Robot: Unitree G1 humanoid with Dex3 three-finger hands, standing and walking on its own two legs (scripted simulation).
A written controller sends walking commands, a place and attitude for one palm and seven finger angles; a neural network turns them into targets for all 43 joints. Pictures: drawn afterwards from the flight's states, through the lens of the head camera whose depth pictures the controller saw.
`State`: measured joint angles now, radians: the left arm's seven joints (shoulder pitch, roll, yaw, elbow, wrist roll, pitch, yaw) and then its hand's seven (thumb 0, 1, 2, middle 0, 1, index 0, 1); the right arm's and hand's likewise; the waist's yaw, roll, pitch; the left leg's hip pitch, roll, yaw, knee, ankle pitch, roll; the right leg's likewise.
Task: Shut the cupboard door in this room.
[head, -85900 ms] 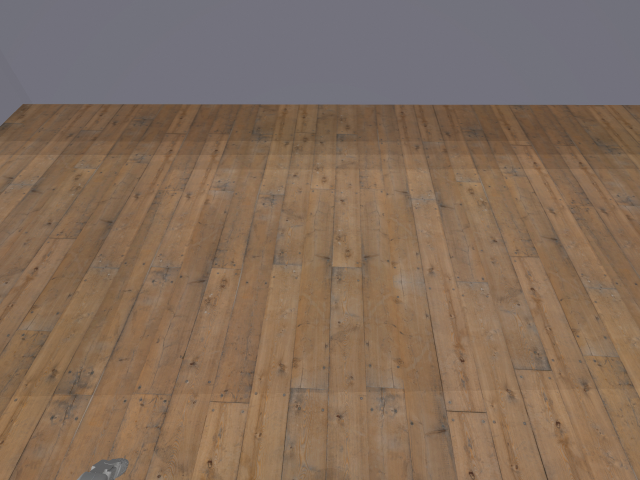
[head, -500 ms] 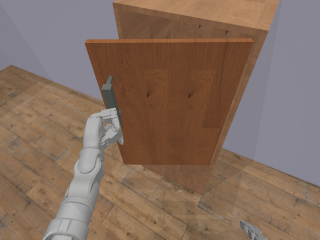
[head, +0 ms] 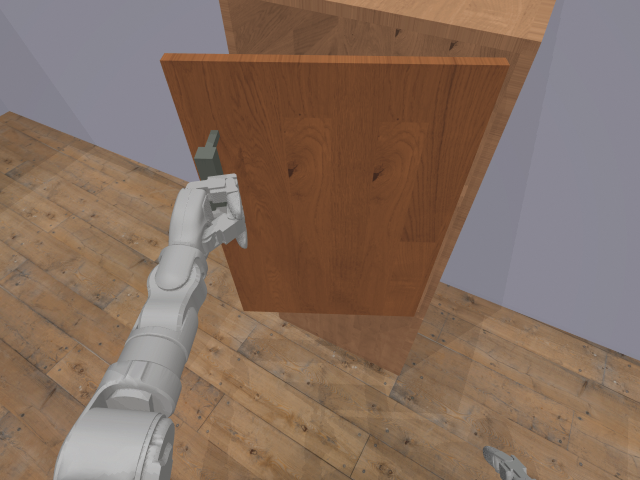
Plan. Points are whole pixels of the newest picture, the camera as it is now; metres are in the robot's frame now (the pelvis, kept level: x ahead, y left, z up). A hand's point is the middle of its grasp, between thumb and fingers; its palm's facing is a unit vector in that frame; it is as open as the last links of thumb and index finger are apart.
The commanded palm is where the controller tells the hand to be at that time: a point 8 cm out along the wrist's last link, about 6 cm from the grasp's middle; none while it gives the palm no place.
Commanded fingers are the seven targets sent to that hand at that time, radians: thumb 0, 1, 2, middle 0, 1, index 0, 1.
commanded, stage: push the door shut along its arc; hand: left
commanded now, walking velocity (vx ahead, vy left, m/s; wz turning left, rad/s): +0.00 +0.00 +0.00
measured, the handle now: (221, 186) +0.49 +0.15 +0.09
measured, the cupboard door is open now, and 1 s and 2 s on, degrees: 25 7 0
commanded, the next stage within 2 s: pull the fist back off the door in 1.54 s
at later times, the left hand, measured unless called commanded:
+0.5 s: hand (255, 190) +0.47 +0.09 +0.10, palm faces -0.19 -0.98 -0.03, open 3.1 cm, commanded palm +0.47 +0.14 +0.10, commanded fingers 0.00 0.90 0.90 -1.30 -1.50 -1.30 -1.50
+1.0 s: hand (279, 163) +0.53 +0.06 +0.10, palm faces -0.31 -0.95 +0.00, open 3.1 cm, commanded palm +0.53 +0.12 +0.10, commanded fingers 0.00 0.90 0.90 -1.30 -1.50 -1.30 -1.50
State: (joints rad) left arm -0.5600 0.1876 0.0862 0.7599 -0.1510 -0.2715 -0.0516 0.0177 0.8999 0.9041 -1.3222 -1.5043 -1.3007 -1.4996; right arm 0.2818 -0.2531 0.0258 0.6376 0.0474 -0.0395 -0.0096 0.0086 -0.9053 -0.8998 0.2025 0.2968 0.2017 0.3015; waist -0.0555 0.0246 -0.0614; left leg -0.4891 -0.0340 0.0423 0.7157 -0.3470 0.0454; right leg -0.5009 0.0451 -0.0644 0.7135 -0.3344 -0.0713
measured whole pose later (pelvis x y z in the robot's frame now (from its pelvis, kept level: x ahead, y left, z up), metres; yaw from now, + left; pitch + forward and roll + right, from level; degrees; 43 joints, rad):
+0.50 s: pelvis -0.01 +0.01 -0.01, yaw +0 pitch +12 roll +0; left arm -0.92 0.31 0.15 1.18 -0.15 -0.36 -0.19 0.02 0.90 0.90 -1.31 -1.50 -1.30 -1.50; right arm 0.38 -0.28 0.02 0.69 0.04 -0.05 0.00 0.01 -0.91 -0.90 0.20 0.30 0.20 0.30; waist -0.14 0.02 -0.06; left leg -0.66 -0.03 0.04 0.80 -0.36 0.06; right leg -0.66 0.04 -0.07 0.78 -0.34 -0.06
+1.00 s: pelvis +0.00 +0.01 -0.02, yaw -1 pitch +18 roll -1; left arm -1.12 0.39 0.23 1.31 -0.10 -0.31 -0.28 0.02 0.90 0.90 -1.30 -1.50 -1.30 -1.50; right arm 0.44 -0.28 0.03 0.67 0.01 -0.02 0.01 0.00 -0.91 -0.90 0.20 0.30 0.20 0.30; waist -0.23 0.04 -0.07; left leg -0.78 -0.02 0.05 0.86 -0.40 0.06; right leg -0.77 0.06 -0.06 0.82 -0.36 -0.06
